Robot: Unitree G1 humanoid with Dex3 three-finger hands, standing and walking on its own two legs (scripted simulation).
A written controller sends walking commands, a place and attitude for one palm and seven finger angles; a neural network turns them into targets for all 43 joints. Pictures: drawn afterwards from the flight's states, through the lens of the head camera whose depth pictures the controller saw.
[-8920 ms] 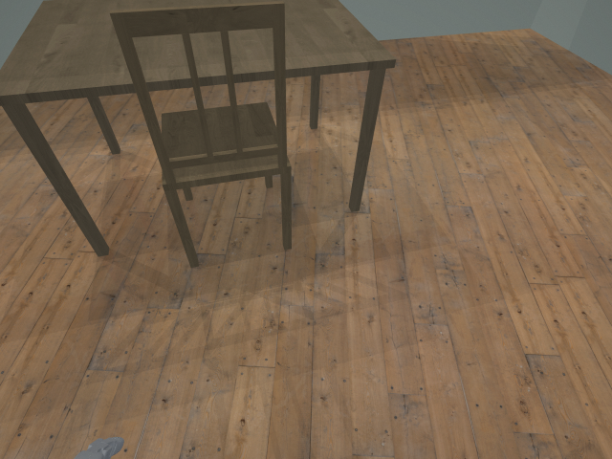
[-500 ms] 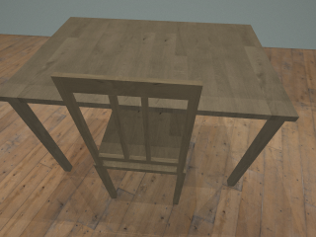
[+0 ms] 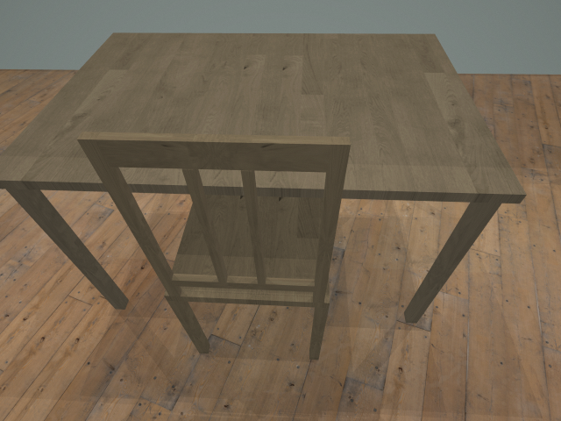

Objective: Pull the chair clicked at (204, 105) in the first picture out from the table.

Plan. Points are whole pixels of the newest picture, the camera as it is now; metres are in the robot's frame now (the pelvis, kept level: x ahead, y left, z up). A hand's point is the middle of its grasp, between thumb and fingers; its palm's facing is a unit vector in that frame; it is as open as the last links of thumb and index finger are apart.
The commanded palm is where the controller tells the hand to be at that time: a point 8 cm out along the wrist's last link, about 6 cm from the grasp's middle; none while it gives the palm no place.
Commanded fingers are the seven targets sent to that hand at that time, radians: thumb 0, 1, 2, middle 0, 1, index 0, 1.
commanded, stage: look again from close up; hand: left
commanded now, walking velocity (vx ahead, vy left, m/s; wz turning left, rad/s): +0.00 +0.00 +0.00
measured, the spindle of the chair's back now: (209, 233) +0.46 +0.16 -0.06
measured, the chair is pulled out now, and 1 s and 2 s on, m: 0.00 0.00 0.00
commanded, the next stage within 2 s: raise the hand toward the chair's back in 0.64 s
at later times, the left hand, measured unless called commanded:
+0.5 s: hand out of the picture +0.06 +0.19 -0.16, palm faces +0.00 -0.97 -0.25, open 7.4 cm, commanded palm none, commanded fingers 0.00 0.90 0.90 -0.20 -0.30 -0.20 -0.30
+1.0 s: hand (160, 342) +0.23 +0.18 +0.00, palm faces +0.11 -0.99 -0.02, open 8.1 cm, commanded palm +0.13 +0.24 -0.06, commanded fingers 0.00 0.57 0.76 -0.17 -0.25 -0.17 -0.25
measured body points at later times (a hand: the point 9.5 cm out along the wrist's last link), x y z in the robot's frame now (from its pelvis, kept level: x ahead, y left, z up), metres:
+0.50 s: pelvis +0.02 +0.00 +0.00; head +0.03 -0.01 +0.45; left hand +0.06 +0.24 -0.14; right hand +0.07 -0.22 -0.16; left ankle +0.00 +0.11 -0.74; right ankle +0.01 -0.09 -0.74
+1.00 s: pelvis -0.01 +0.00 -0.03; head +0.01 +0.00 +0.42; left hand +0.21 +0.24 +0.00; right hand +0.16 -0.25 -0.11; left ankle +0.00 +0.11 -0.74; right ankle +0.02 -0.09 -0.74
